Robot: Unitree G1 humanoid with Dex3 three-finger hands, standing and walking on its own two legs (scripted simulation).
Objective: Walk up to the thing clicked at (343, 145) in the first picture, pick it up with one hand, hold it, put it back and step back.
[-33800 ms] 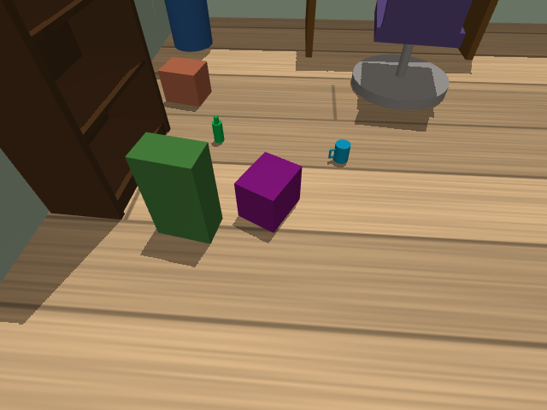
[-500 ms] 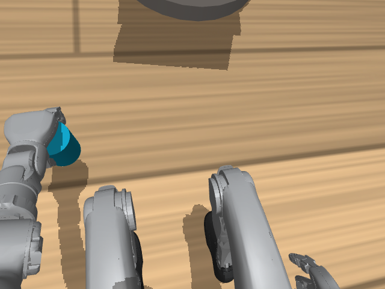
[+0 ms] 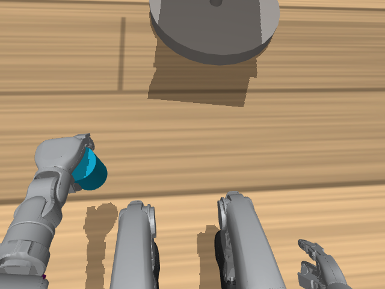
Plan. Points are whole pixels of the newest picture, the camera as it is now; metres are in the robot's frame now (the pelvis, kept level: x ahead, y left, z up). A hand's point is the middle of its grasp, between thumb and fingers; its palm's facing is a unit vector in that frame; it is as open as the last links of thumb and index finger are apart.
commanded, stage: lift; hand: left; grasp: from above
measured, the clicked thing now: (77, 171) +0.39 +0.26 -0.16
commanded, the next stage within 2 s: hold in 0.94 s
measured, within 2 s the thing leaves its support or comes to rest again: neither
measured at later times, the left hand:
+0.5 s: hand (31, 154) +0.35 +0.23 +0.08, palm faces -0.47 -0.09 -0.88, open 10.7 cm
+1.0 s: hand out of the picture +0.36 +0.23 +0.17, palm faces -0.46 -0.09 -0.88, open 10.8 cm
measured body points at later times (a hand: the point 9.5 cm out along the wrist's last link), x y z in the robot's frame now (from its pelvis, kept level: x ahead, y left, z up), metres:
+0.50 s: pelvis +0.03 -0.01 +0.17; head +0.12 +0.00 +0.61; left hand +0.37 +0.24 +0.13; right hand +0.13 -0.27 +0.05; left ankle +0.08 +0.12 -0.46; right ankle +0.09 -0.15 -0.46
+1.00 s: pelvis +0.06 +0.00 +0.24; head +0.10 -0.01 +0.69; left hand +0.38 +0.23 +0.22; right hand +0.15 -0.27 +0.12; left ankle +0.08 +0.12 -0.46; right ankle +0.09 -0.15 -0.46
